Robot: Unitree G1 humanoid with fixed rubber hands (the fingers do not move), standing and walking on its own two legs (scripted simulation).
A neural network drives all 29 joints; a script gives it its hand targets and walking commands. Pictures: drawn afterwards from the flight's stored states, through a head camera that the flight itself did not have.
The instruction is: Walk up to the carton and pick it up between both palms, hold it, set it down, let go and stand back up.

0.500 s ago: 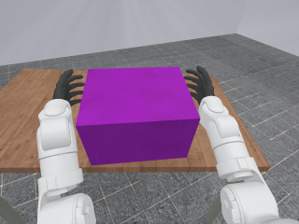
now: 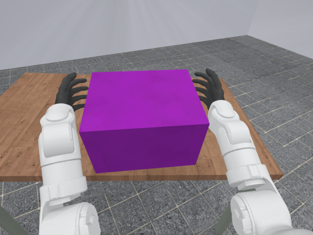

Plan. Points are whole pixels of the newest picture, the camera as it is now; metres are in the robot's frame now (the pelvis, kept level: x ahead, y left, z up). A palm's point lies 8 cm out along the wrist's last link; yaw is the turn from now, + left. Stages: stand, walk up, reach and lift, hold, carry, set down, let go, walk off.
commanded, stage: hold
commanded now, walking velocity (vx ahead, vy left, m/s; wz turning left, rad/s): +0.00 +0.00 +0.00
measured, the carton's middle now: (143, 118) +0.38 +0.01 +0.14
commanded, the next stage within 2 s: none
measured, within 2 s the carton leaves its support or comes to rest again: neither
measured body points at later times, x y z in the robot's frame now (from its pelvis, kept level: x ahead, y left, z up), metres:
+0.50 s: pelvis +0.00 +0.00 +0.00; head -0.05 +0.02 +0.45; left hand +0.37 +0.19 +0.21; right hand +0.38 -0.17 +0.22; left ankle -0.01 +0.13 -0.75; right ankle +0.03 -0.13 -0.75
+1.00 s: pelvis +0.00 +0.00 +0.00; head -0.05 +0.03 +0.45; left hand +0.37 +0.19 +0.21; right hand +0.38 -0.17 +0.22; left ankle -0.01 +0.13 -0.75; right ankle +0.03 -0.13 -0.75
